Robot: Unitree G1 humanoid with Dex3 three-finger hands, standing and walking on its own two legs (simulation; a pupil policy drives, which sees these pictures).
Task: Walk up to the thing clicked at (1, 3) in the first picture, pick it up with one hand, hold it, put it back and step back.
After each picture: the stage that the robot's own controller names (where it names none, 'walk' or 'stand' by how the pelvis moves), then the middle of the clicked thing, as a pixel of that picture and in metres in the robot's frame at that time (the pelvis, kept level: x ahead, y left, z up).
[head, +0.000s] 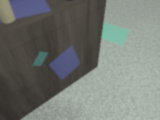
stand; out of the picture +0.75 +0.40 +0.14
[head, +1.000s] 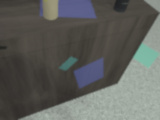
walk; out of the picture +0.70 +0.16 +0.16
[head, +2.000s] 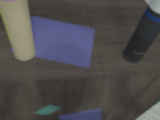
rise first; (18, 24) +0.43 +0.22 +0.17
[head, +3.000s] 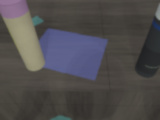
walk; (25, 37) +0.42 +0.20 +0.17
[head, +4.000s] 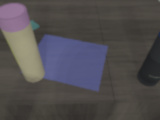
stand; (25, 49) +0.38 +0.18 +0.15
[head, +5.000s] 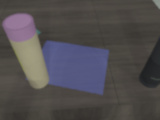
stand; (31, 56) +0.37 +0.17 +0.14
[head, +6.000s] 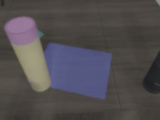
stand; (32, 60) +0.36 +0.16 +0.14
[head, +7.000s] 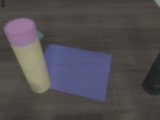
stand; (32, 61) +0.35 +0.16 +0.14
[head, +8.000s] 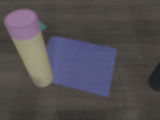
rise first; (34, 55) +0.36 +0.16 +0.14
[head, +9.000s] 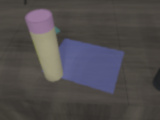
rise first; (47, 50) +0.39 +0.15 +0.14
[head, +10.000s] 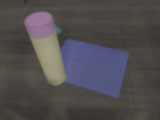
go down; (49, 54) +0.37 +0.14 +0.14
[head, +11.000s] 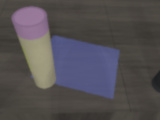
go down; (39, 55) +0.36 +0.13 +0.15
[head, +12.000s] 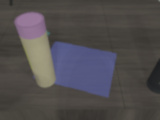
go down; (39, 55) +0.38 +0.14 +0.15
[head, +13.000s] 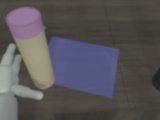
close; (36, 55) +0.35 +0.14 +0.16
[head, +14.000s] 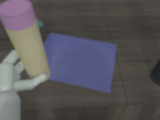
lift; (30, 48) +0.37 +0.15 +0.18
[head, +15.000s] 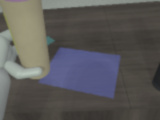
lift; (29, 33) +0.29 +0.12 +0.31
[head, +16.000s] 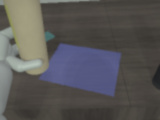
lift; (28, 27) +0.33 +0.14 +0.29
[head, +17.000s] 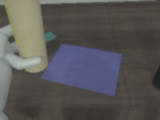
hold; (27, 25) +0.34 +0.14 +0.29
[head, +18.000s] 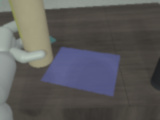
crouch; (30, 18) +0.34 +0.13 +0.31
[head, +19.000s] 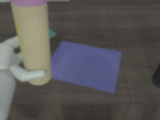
crouch; (34, 39) +0.32 +0.13 +0.26
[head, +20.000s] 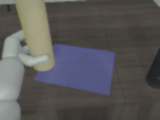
lower; (36, 29) +0.40 +0.13 +0.24
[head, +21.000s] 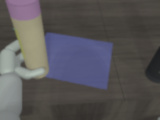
lower; (32, 42) +0.40 +0.14 +0.17
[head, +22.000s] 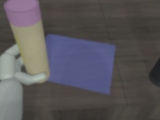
lower; (32, 47) +0.37 +0.14 +0.17
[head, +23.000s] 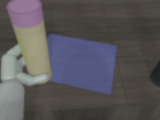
lower; (34, 48) +0.37 +0.14 +0.17
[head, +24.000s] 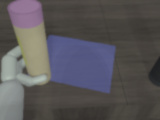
lower; (34, 48) +0.37 +0.14 +0.17
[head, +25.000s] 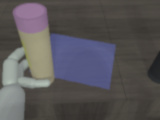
withdraw; (38, 51) +0.36 +0.13 +0.17
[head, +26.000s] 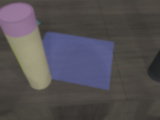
sink last; (31, 54) +0.35 +0.14 +0.17
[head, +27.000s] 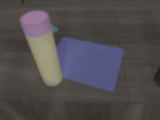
stand; (45, 53) +0.37 +0.14 +0.16
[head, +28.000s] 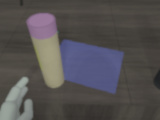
stand; (49, 55) +0.37 +0.13 +0.15
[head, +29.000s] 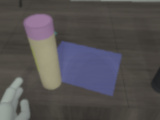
stand; (46, 57) +0.36 +0.14 +0.15
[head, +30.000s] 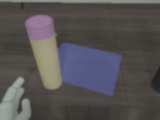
stand; (47, 57) +0.36 +0.14 +0.15
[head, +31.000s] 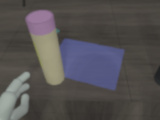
stand; (48, 52) +0.38 +0.12 +0.16
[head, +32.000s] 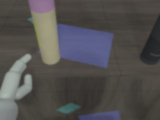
stand; (46, 32) +0.47 +0.11 +0.16
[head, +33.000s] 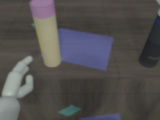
stand; (48, 36) +0.48 +0.11 +0.15
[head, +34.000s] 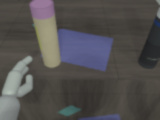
stand; (47, 37) +0.48 +0.11 +0.14
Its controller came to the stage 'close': yes
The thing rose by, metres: 0.17
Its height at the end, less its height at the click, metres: +0.00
